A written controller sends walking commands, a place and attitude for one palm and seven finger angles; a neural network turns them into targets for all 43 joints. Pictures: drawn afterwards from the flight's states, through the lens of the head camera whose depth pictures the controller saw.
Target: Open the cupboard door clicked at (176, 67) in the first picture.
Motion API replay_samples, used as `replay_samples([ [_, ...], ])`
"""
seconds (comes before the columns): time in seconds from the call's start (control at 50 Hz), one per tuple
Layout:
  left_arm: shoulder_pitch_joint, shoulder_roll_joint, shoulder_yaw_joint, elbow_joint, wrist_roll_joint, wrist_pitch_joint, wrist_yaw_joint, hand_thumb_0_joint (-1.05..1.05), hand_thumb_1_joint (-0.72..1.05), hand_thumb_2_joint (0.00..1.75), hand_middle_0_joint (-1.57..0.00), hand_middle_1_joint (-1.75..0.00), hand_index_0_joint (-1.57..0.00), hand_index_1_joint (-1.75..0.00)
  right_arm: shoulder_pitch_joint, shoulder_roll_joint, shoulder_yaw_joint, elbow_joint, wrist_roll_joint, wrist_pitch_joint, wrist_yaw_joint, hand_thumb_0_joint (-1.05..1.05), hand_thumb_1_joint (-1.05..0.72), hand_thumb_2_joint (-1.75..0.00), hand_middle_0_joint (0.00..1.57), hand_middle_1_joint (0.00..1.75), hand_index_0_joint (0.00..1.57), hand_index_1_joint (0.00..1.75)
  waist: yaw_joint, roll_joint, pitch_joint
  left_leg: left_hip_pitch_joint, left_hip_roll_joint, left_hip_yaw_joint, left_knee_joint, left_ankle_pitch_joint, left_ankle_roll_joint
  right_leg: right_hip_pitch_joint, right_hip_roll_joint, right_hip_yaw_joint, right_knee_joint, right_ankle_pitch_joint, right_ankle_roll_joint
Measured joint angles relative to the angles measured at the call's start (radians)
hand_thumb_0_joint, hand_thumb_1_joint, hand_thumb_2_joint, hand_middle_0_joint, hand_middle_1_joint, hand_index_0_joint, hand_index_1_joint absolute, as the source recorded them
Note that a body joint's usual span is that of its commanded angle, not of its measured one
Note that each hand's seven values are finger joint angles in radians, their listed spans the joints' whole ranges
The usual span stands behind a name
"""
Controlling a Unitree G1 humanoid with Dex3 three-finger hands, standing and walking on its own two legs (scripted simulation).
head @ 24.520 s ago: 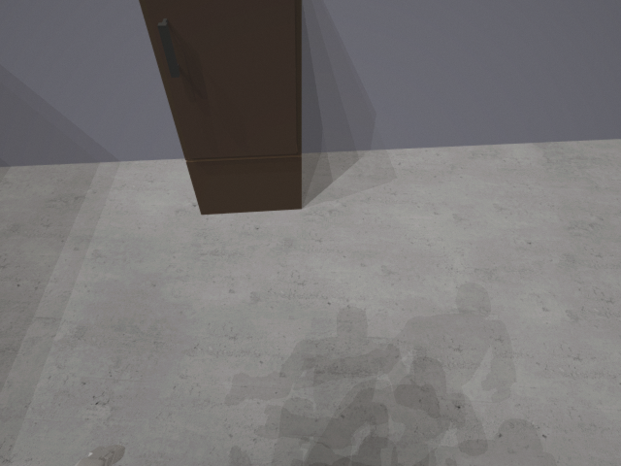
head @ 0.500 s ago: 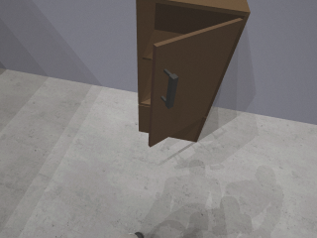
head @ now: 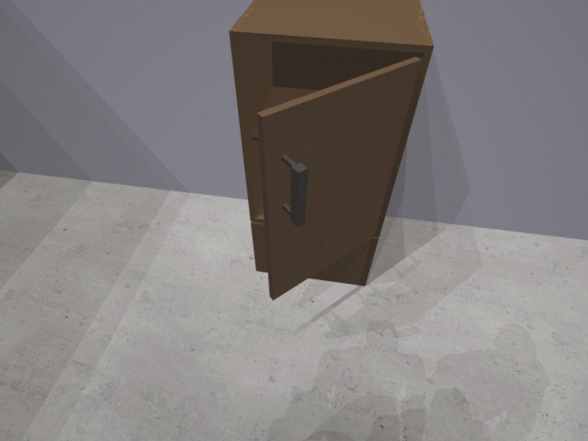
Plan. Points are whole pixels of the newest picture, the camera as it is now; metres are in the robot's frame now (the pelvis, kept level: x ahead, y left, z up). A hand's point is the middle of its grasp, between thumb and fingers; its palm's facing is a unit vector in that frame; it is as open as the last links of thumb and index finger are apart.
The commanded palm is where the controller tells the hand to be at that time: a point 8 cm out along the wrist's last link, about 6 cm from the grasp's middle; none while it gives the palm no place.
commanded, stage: let the arm hang, fingers relaxed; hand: left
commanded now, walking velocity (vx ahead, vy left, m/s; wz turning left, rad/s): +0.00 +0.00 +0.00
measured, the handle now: (292, 191) +0.58 +0.04 -0.01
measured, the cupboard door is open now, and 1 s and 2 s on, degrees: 46 46 46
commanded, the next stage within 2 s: look to check the result in 0.16 s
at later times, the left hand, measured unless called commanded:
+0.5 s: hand out of the picture -0.01 +0.16 -0.17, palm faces +0.05 -0.98 -0.19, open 7.4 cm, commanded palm none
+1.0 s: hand out of the picture +0.02 +0.17 -0.18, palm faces +0.01 -0.98 -0.19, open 7.4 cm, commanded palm none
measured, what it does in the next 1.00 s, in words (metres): stands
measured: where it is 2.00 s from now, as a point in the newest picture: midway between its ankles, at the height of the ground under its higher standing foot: outside the picture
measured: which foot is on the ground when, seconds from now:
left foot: down 0.00-1.00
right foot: down 0.00-1.00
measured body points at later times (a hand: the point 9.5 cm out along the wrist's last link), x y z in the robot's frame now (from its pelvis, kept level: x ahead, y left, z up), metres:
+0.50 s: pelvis +0.02 +0.00 +0.00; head +0.04 -0.01 +0.45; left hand -0.01 +0.21 -0.16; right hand +0.03 -0.23 -0.16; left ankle +0.08 +0.12 -0.73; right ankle -0.06 -0.10 -0.73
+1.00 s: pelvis +0.02 -0.01 +0.00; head +0.04 -0.01 +0.45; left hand +0.02 +0.22 -0.16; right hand +0.03 -0.24 -0.16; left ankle +0.08 +0.12 -0.73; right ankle -0.06 -0.10 -0.73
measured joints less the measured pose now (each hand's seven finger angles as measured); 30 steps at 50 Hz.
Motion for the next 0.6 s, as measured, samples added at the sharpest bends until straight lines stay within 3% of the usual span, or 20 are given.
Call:
replay_samples([
  [0.6, 0.004, 0.033, 0.000, 0.027, -0.006, 0.007, -0.007, 0.00, 0.91, 0.90, -0.20, -0.30, -0.20, -0.30, -0.094, -0.059, 0.001, -0.008, 0.006, -0.007, -0.009, 0.01, -0.92, -0.90, 0.20, 0.30, 0.19, 0.30, 0.016, -0.011, 0.048, 0.052, 0.004, 0.013, -0.039, -0.018, -0.003, 0.067, -0.001, 0.016, -0.082, 0.012, -0.003],
])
